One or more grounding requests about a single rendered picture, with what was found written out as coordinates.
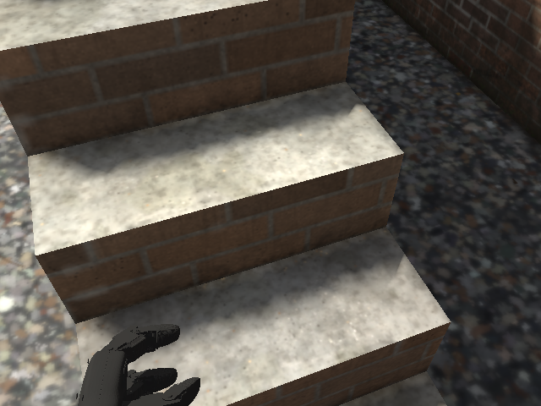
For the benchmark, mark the left robot hand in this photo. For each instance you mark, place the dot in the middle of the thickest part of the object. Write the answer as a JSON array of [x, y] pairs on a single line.
[[108, 382]]

